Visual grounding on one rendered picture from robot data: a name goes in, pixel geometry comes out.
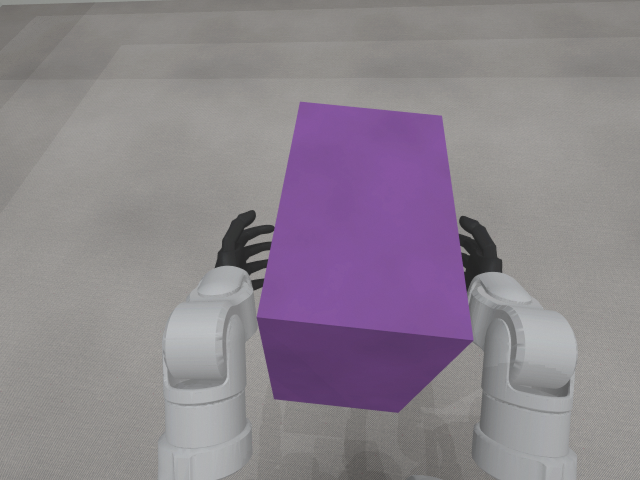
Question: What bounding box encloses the robot left hand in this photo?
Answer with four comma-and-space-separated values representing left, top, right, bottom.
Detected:
215, 210, 275, 291

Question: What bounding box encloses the robot left forearm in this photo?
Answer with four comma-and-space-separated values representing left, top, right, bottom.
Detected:
157, 266, 258, 480

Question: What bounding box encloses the robot right forearm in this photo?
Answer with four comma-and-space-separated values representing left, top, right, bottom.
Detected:
467, 272, 578, 480

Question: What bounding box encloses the robot right hand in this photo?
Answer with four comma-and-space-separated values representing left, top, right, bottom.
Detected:
459, 216, 502, 291

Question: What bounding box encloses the carton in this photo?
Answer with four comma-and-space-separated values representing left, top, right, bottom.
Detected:
257, 102, 473, 413

